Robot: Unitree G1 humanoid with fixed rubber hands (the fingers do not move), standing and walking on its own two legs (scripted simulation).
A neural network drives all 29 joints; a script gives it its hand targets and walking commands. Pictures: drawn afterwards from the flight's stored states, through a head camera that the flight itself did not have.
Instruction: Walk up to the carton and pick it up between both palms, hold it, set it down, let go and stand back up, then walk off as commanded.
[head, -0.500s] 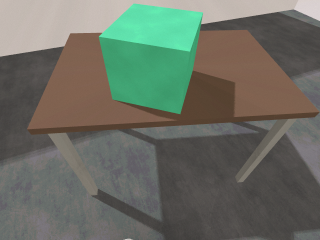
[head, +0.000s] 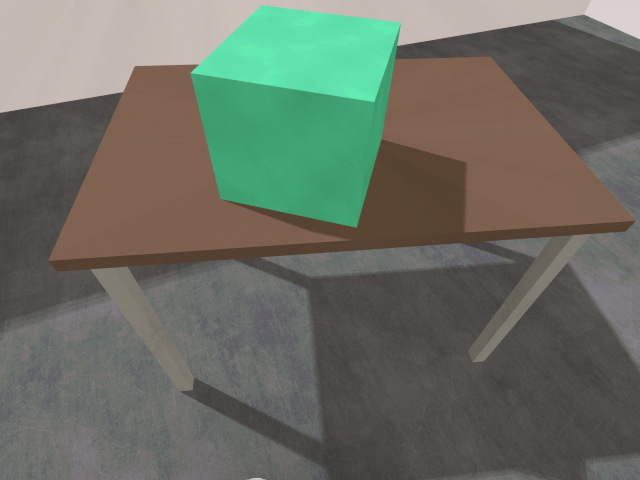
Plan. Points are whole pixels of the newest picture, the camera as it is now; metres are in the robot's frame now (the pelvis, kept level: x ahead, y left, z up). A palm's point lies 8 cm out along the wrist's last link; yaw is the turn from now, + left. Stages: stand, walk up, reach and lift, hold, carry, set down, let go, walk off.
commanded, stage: walk up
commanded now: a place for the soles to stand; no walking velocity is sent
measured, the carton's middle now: (307, 113) +0.71 +0.06 +0.09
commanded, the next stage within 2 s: none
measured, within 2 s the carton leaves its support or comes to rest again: neither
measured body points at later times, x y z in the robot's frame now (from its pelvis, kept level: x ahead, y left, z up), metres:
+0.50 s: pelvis +0.06 +0.04 +0.01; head +0.09 +0.06 +0.46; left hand +0.13 +0.36 -0.11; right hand +0.12 -0.28 -0.09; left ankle +0.07 +0.17 -0.71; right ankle +0.08 -0.12 -0.68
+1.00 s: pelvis +0.14 +0.06 +0.01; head +0.16 +0.09 +0.46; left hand +0.20 +0.38 -0.12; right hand +0.21 -0.26 -0.08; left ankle +0.17 +0.18 -0.71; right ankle +0.14 -0.10 -0.67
